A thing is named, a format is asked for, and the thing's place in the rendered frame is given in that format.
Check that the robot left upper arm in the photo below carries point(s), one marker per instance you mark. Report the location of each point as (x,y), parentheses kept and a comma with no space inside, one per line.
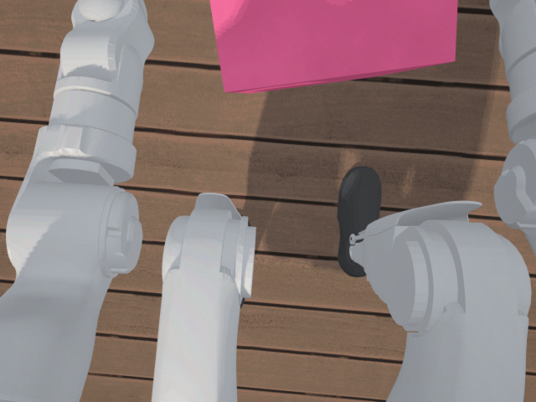
(67,242)

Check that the robot left forearm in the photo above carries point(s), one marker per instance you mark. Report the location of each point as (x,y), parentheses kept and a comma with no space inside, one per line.
(96,98)

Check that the carton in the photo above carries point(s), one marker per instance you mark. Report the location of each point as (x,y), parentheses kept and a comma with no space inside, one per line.
(268,45)

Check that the robot right forearm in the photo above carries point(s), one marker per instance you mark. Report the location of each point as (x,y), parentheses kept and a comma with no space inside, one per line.
(517,46)

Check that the right robot foot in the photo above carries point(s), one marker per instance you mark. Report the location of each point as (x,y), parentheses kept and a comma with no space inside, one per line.
(359,204)

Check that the robot right thigh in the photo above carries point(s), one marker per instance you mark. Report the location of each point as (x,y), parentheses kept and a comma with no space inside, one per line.
(452,282)

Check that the robot right upper arm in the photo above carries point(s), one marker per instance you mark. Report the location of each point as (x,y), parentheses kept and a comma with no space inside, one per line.
(515,190)

